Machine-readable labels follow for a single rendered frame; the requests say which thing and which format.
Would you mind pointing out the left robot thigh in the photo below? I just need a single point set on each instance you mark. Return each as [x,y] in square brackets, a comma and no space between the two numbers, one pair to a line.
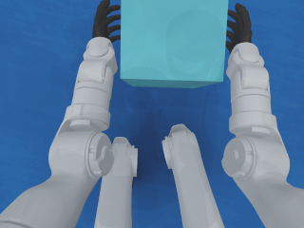
[114,208]

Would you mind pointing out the right robot forearm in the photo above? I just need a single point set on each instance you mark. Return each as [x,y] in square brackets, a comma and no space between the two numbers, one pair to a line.
[250,95]

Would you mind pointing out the carton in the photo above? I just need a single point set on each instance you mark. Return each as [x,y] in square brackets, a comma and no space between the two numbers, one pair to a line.
[173,43]

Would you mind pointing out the left robot upper arm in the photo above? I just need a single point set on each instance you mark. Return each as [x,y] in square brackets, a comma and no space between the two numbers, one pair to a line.
[77,160]

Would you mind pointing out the left robot forearm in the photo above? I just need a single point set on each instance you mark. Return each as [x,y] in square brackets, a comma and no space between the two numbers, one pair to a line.
[89,109]

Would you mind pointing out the right robot thigh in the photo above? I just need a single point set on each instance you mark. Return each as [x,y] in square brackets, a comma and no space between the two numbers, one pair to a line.
[198,208]

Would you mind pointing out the robot left hand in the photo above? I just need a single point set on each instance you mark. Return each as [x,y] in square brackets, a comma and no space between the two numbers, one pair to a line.
[101,22]

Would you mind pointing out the right robot upper arm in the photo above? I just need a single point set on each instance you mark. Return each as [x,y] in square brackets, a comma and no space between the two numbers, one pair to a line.
[260,169]

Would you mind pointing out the robot thigh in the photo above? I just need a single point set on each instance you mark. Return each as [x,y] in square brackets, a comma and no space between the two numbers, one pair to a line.
[114,208]
[198,208]

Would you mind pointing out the robot right hand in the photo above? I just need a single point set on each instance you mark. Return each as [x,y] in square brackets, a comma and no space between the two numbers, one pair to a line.
[241,29]

